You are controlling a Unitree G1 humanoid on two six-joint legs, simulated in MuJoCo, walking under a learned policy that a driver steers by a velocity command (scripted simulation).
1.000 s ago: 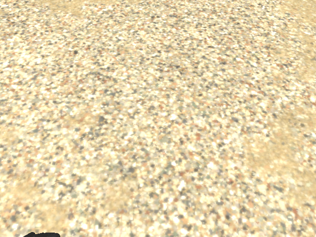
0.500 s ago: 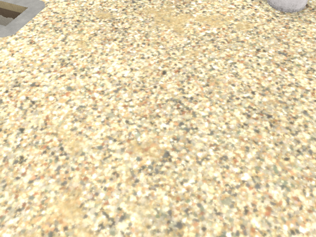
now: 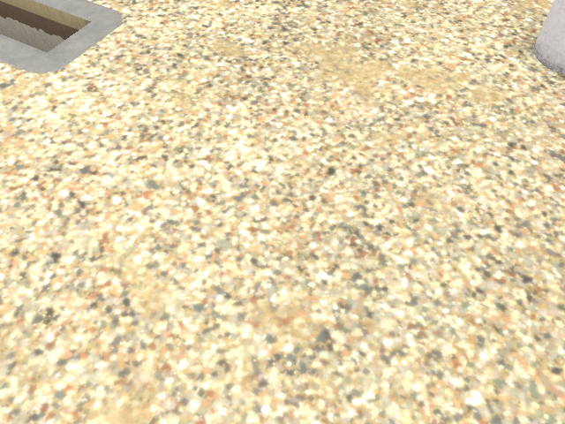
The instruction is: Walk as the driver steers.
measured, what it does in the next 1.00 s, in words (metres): steps on the spot, turning right: right foot, then left foot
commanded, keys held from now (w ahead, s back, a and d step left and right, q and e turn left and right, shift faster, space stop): e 1.00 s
